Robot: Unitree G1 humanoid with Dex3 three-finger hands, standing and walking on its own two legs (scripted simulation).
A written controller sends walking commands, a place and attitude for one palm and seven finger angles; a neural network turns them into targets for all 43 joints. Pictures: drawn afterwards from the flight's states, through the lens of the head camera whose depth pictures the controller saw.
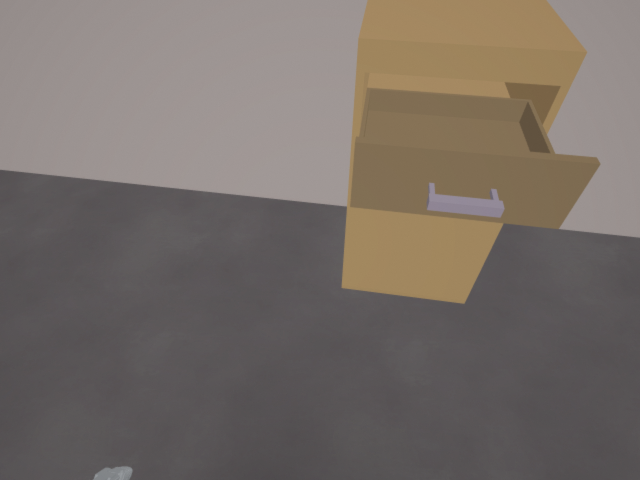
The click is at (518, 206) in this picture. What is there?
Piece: drawer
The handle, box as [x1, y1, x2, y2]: [427, 183, 504, 217]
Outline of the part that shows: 428,185 427,209 500,217 504,208 502,201 500,201 497,197 496,189 490,190 490,200 435,194 433,183 429,183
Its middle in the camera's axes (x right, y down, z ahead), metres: +0.27 -0.07 +0.72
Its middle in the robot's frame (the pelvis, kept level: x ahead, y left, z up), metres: +0.60 -0.24 +0.00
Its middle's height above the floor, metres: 0.77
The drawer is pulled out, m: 0.29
